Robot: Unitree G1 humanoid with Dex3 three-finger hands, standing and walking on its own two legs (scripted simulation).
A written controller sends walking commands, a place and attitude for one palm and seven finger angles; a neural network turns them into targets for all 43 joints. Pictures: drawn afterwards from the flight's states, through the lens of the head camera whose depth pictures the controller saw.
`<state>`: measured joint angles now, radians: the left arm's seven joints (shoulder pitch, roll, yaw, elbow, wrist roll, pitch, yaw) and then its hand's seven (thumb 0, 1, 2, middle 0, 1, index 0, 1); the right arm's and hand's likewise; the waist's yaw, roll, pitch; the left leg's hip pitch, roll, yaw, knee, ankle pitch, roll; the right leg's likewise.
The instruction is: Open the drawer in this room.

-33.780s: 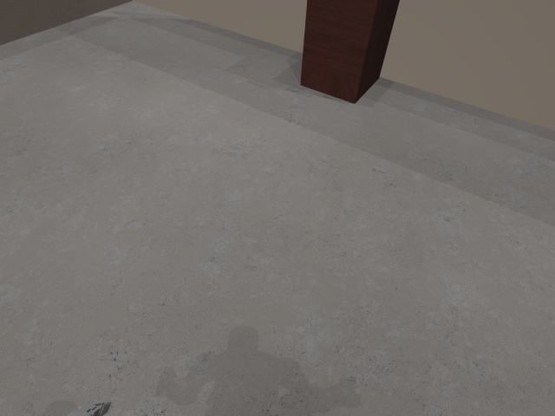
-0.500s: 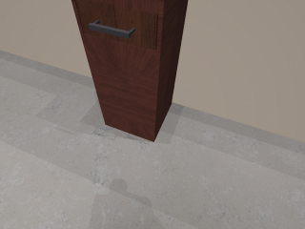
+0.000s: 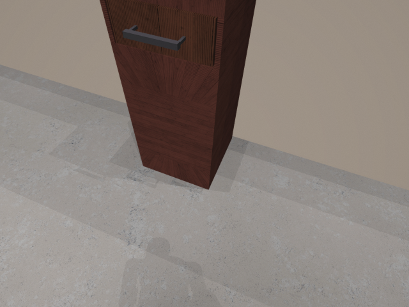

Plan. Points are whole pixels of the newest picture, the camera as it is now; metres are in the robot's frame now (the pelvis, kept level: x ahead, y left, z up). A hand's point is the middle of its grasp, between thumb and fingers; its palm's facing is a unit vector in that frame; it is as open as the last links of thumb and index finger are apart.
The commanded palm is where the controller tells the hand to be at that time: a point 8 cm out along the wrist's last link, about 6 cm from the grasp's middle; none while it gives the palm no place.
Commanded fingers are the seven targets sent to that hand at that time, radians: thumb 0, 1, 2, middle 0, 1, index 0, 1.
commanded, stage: look at it before walking up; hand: left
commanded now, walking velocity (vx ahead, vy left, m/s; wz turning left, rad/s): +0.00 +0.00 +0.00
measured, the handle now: (154, 36) +0.87 +0.22 +0.09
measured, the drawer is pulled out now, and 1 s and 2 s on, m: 0.00 0.00 0.00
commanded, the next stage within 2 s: walk to a spot facing it in 0.46 s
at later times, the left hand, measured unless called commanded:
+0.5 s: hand out of the picture -0.01 +0.18 -0.18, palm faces +0.03 -0.98 -0.19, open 7.4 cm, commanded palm none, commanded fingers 0.00 0.90 0.90 -0.20 -0.30 -0.20 -0.30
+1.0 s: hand out of the picture -0.03 +0.22 -0.21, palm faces +0.21 -0.95 -0.21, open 7.4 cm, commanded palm none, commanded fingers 0.00 0.90 0.90 -0.20 -0.30 -0.20 -0.30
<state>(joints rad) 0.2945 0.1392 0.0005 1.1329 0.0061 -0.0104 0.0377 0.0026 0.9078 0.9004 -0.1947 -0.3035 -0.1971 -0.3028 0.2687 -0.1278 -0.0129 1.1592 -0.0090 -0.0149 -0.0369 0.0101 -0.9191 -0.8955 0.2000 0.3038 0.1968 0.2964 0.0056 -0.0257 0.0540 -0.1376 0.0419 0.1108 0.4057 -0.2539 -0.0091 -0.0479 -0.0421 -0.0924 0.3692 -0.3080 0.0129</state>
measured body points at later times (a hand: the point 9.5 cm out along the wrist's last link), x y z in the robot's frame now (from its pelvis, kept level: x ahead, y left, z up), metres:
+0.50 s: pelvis -0.01 +0.00 +0.00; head +0.01 +0.01 +0.45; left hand -0.01 +0.23 -0.16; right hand +0.00 -0.23 -0.15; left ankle -0.02 +0.12 -0.74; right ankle -0.07 -0.12 -0.74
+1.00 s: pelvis -0.04 +0.02 -0.03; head +0.01 +0.05 +0.42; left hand -0.04 +0.27 -0.19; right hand +0.07 -0.22 -0.17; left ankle -0.03 +0.12 -0.75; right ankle -0.07 -0.12 -0.74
